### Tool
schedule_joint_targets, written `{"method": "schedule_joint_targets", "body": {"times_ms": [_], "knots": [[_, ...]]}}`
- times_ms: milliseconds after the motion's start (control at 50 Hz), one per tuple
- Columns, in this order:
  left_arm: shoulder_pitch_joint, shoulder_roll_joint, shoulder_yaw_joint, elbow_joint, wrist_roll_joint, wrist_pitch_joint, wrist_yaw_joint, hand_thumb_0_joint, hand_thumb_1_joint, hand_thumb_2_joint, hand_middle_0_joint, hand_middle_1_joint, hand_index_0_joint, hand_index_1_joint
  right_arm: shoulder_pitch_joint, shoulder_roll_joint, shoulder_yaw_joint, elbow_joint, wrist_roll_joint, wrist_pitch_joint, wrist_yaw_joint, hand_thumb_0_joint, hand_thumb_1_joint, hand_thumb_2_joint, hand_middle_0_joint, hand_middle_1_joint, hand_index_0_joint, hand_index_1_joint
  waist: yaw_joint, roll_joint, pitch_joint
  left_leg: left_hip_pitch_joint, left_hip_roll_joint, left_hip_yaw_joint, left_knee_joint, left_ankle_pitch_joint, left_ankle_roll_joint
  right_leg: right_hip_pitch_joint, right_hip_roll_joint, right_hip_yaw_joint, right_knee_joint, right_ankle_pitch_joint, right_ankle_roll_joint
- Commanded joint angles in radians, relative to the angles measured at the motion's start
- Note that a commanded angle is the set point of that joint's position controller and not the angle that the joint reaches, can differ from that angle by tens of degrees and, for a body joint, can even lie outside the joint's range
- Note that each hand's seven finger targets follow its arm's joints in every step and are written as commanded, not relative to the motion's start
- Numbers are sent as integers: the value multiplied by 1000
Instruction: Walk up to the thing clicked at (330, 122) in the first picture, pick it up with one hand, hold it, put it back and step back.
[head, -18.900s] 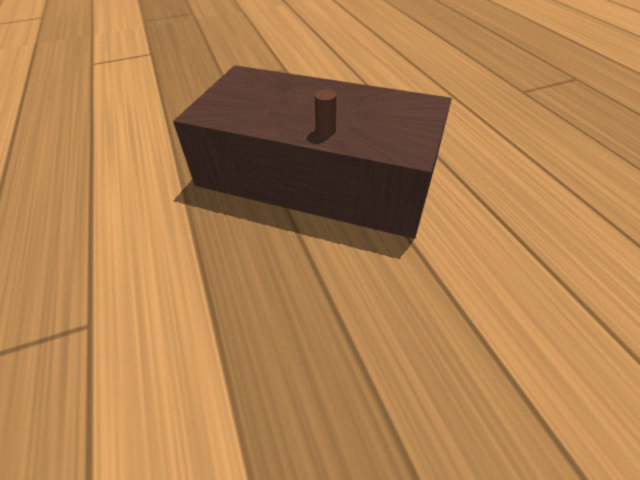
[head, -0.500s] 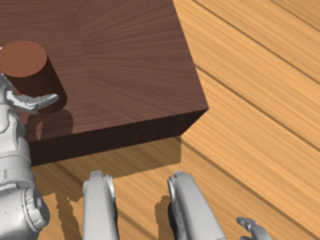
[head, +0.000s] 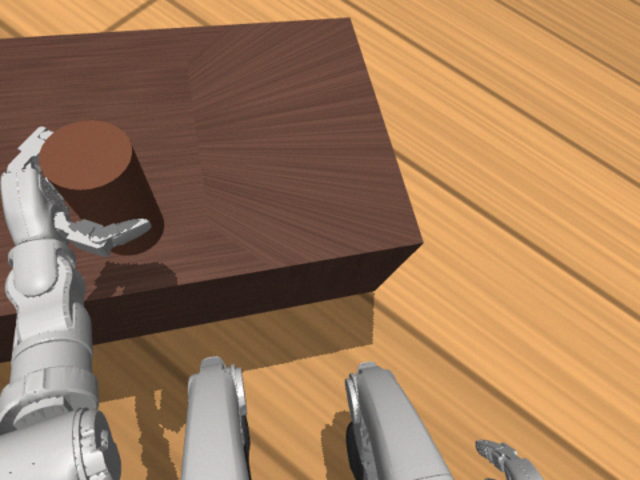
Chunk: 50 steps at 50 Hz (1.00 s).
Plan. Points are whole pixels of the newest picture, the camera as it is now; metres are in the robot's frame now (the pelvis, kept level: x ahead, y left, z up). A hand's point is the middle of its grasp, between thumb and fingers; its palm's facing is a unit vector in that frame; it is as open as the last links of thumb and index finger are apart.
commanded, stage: lift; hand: left
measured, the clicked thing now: (112, 196) +0.45 +0.23 -0.01
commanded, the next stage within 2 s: hold in 1.32 s
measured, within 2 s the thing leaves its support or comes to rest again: neither
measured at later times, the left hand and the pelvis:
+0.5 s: hand (55, 212) +0.38 +0.23 +0.11, palm faces +0.24 -0.97 -0.06, open 11.6 cm; pelvis +0.01 +0.00 +0.09, yaw +4 degrees
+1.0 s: hand (56, 201) +0.36 +0.20 +0.16, palm faces +0.24 -0.97 -0.05, open 11.6 cm; pelvis +0.02 -0.01 +0.13, yaw +4 degrees
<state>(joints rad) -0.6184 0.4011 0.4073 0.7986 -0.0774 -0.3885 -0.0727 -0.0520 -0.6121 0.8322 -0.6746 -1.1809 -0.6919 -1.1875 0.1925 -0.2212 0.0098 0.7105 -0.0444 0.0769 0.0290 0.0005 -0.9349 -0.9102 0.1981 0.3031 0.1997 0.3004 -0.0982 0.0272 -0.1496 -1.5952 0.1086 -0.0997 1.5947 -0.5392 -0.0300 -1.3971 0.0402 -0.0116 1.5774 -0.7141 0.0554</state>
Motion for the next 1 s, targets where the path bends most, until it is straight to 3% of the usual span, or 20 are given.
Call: {"method": "schedule_joint_targets", "body": {"times_ms": [0,40,60,140,240,300,420,440,480,540,660,700,720,740,780,800,840,880,920,980], "knots": [[-432,282,42,-449,-48,-119,16,0,-121,1273,-1240,-1478,-1280,-1464,126,-192,-64,-72,8,-32,-23,0,-932,-908,199,300,199,300,21,213,-728,804,-27,-1,-224,326,46,193,14,-46,-265,397,-76],[-369,223,-4,-474,-53,-109,20,0,-122,1278,-1241,-1475,-1280,-1464,130,-184,-64,-68,11,-36,-26,0,-932,-908,199,300,199,300,20,203,-691,844,-26,0,-245,360,45,203,15,-47,-292,414,-74],[-365,245,12,-521,-53,-107,30,0,-104,1287,-1249,-1483,-1288,-1472,135,-181,-66,-66,13,-39,-29,0,-934,-909,199,300,200,300,23,209,-688,854,-29,5,-258,362,45,233,16,-44,-312,421,-74],[-235,143,-43,-491,-68,-77,54,0,-117,1295,-1246,-1473,-1280,-1468,117,-171,-63,-71,23,-51,-37,0,-927,-907,199,300,200,300,21,176,-590,884,-28,2,-332,334,42,280,12,-46,-368,411,-74],[-172,127,-70,-568,-66,-63,73,0,-113,1295,-1267,-1481,-1301,-1475,96,-166,-60,-95,34,-59,-49,0,-920,-904,199,300,200,300,30,171,-519,940,-33,8,-423,315,32,366,8,-48,-441,411,-75],[-95,60,-108,-512,-72,-56,71,0,-122,1301,-1284,-1490,-1315,-1487,78,-156,-58,-109,42,-68,-53,0,-919,-903,199,300,199,300,23,102,-408,898,-40,22,-464,265,36,410,6,-46,-497,395,-71],[-70,36,-143,-572,-77,-76,70,0,-106,1263,-1247,-1443,-1278,-1438,61,-151,-55,-136,40,-81,-52,0,-916,-902,200,300,200,300,30,107,-419,987,-46,33,-529,278,32,490,1,-47,-556,412,-71],[-74,61,-118,-577,-76,-81,74,0,-98,1263,-1256,-1441,-1284,-1439,63,-155,-56,-137,39,-79,-54,0,-918,-903,199,300,199,300,35,118,-416,1000,-48,36,-540,283,30,505,-1,-46,-564,417,-72],[-82,7,-175,-598,-75,-90,73,0,-101,1265,-1261,-1447,-1289,-1445,53,-146,-51,-141,36,-86,-52,0,-918,-903,199,300,199,300,24,125,-401,1014,-50,39,-562,256,27,504,-3,-48,-576,400,-73],[-67,25,-148,-600,-80,-98,86,0,-129,1241,-1246,-1434,-1275,-1431,38,-144,-50,-149,36,-86,-56,0,-925,-904,199,300,199,300,36,124,-387,1036,-54,45,-593,234,24,540,-4,-47,-606,385,-72],[22,-22,-175,-584,-83,-97,98,0,-157,1233,-1206,-1414,-1236,-1411,23,-136,-44,-162,34,-88,-66,0,-924,-904,199,300,199,300,37,65,-357,1050,-60,54,-633,231,27,607,-5,-40,-657,398,-66],[-33,29,-158,-665,-80,-105,102,0,-141,1232,-1189,-1397,-1216,-1397,29,-138,-42,-160,36,-86,-71,0,-924,-905,199,300,199,300,44,92,-376,1082,-62,61,-637,264,26,630,-8,-35,-665,426,-64],[-23,22,-171,-690,-80,-108,103,0,-125,1232,-1185,-1388,-1212,-1388,39,-136,-43,-152,33,-84,-75,0,-923,-905,200,300,200,300,39,88,-389,1097,-62,64,-635,278,28,644,-9,-30,-675,442,-62],[40,-27,-193,-605,-83,-96,98,0,-138,1227,-1194,-1396,-1222,-1394,23,-131,-39,-157,34,-85,-76,0,-921,-903,199,300,199,300,33,59,-313,1069,-66,68,-649,248,28,641,-9,-29,-690,419,-59],[31,-18,-176,-624,-90,-97,104,0,-108,1249,-1194,-1405,-1221,-1405,35,-129,-40,-145,35,-87,-80,0,-921,-904,200,300,200,300,35,48,-320,1075,-65,73,-649,267,30,664,-10,-22,-700,439,-57],[59,-52,-199,-580,-87,-90,102,0,-113,1248,-1190,-1397,-1215,-1398,31,-132,-44,-149,34,-87,-78,0,-921,-905,199,300,199,300,36,42,-332,1091,-62,69,-652,293,33,665,-8,-28,-698,462,-57],[28,-19,-177,-643,-87,-91,110,0,-109,1260,-1195,-1411,-1220,-1413,23,-136,-45,-162,36,-84,-74,0,-919,-904,199,300,200,300,49,75,-325,1108,-63,68,-673,293,27,672,-8,-33,-702,453,-62],[59,-50,-198,-613,-88,-90,106,0,-120,1277,-1215,-1427,-1238,-1431,19,-134,-46,-165,35,-81,-73,0,-920,-905,199,300,199,300,47,65,-294,1118,-59,64,-693,281,22,674,-6,-39,-711,438,-62],[58,-13,-166,-648,-89,-95,113,0,-99,1294,-1220,-1432,-1241,-1439,31,-133,-47,-159,38,-80,-74,0,-921,-906,199,300,200,300,61,60,-318,1131,-62,72,-691,317,25,710,-8,-34,-719,470,-60],[106,-62,-189,-627,-97,-88,114,0,-119,1286,-1223,-1435,-1245,-1441,26,-126,-45,-170,37,-80,-72,0,-922,-905,199,300,199,300,59,29,-296,1118,-66,79,-697,337,30,751,-9,-27,-736,502,-53]]}}
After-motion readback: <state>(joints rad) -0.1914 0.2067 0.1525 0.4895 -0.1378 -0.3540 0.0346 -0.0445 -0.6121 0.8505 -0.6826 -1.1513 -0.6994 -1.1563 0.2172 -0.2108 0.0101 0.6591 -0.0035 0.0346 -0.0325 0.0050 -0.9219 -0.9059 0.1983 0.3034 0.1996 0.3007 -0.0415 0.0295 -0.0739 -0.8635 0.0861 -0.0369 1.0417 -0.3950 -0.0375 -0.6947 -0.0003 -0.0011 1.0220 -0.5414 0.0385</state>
